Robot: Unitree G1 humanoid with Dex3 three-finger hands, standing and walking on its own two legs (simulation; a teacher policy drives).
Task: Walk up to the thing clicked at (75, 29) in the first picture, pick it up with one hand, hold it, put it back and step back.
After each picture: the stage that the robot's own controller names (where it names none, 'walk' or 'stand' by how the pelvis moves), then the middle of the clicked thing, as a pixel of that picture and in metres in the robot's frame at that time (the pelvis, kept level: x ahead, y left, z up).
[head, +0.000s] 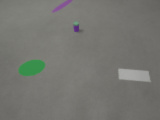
stand; (76, 26) +1.58 +0.10 -0.72
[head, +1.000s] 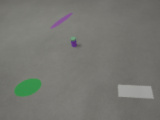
walk; (73, 42) +1.45 +0.25 -0.70
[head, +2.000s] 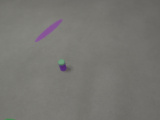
walk; (62, 65) +0.93 +0.31 -0.72
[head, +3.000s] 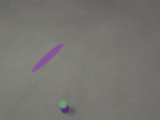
walk; (64, 106) +0.55 +0.24 -0.71
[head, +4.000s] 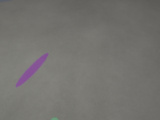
stand; out of the picture +0.44 +0.22 -0.72
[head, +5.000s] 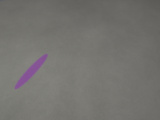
stand; out of the picture +0.40 +0.22 -0.73
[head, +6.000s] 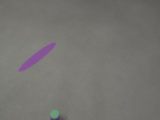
walk; (54, 116) +0.43 +0.16 -0.70
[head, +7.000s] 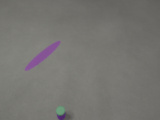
walk; (60, 113) +0.46 +0.14 -0.68
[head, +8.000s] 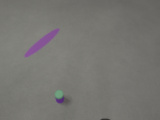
walk; (59, 96) +0.53 +0.15 -0.68
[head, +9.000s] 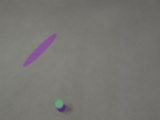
stand; (60, 105) +0.45 +0.22 -0.69
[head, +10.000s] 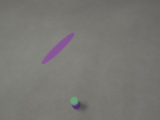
stand; (75, 103) +0.48 +0.17 -0.68
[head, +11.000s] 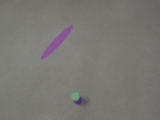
stand; (76, 98) +0.46 +0.18 -0.66
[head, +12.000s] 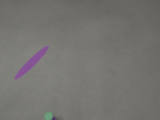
stand; (49, 118) +0.42 +0.30 -0.71
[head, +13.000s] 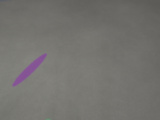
stand; out of the picture +0.42 +0.28 -0.72
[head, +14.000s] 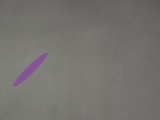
stand; out of the picture +0.40 +0.28 -0.72
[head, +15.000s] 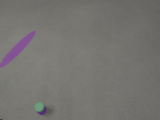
go down; (40, 108) +0.41 +0.30 -0.68
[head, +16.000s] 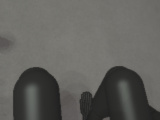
go down; out of the picture +0.47 +0.34 -0.28
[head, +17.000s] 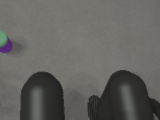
close in; (1, 42) +0.46 +0.33 -0.30
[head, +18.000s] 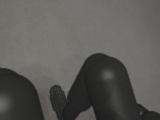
close in; out of the picture +0.44 +0.38 -0.22
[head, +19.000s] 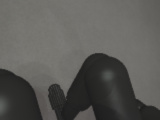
close; out of the picture +0.43 +0.38 -0.23
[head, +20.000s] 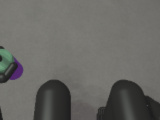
lift; (7, 65) +0.35 +0.29 -0.08
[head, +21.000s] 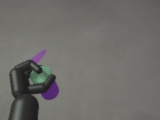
hold; (45, 83) +0.34 +0.16 +0.03
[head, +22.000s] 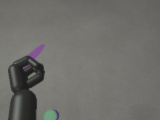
hold; (51, 116) +0.33 +0.19 -0.33
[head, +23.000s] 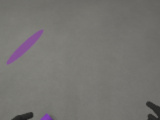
go down; out of the picture +0.33 +0.28 -0.66
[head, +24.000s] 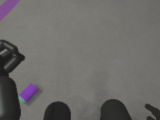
crouch; (28, 93) +0.37 +0.32 -0.53
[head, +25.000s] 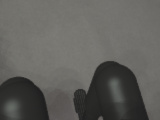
lower; out of the picture +0.38 +0.38 -0.28
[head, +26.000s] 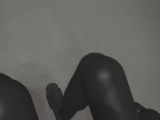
lower; out of the picture +0.36 +0.42 -0.25
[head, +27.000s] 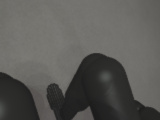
lower; out of the picture +0.35 +0.43 -0.25
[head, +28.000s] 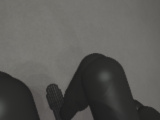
lower; out of the picture +0.36 +0.43 -0.26
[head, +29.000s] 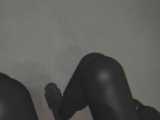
lower; out of the picture +0.36 +0.44 -0.25
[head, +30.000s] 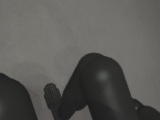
open; out of the picture +0.36 +0.44 -0.26
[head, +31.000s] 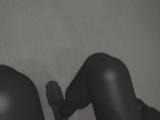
rise; out of the picture +0.36 +0.45 -0.26
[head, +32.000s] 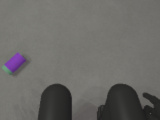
walk; (14, 63) +0.45 +0.39 -0.44
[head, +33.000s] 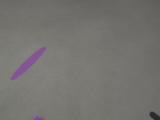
stand; out of the picture +0.40 +0.38 -0.69
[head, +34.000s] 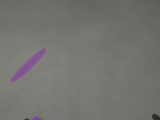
stand; out of the picture +0.42 +0.39 -0.69
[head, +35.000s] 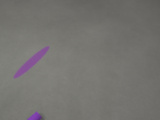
stand; out of the picture +0.43 +0.39 -0.71
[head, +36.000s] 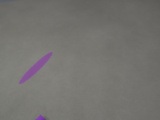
stand; out of the picture +0.45 +0.40 -0.75
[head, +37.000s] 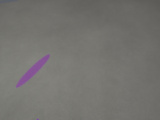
stand; out of the picture +0.42 +0.42 -0.75
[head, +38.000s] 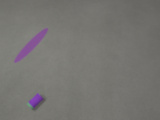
walk; (35, 101) +0.46 +0.40 -0.74
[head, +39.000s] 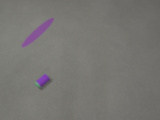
walk; (42, 81) +0.63 +0.33 -0.72
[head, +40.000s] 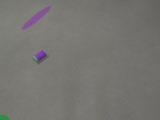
walk; (39, 56) +0.92 +0.39 -0.73
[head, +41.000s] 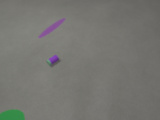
stand; (52, 60) +1.06 +0.36 -0.73
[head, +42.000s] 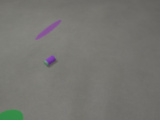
stand; (49, 60) +1.09 +0.39 -0.75
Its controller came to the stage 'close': yes
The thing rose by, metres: 0.70
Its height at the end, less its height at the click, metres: -0.02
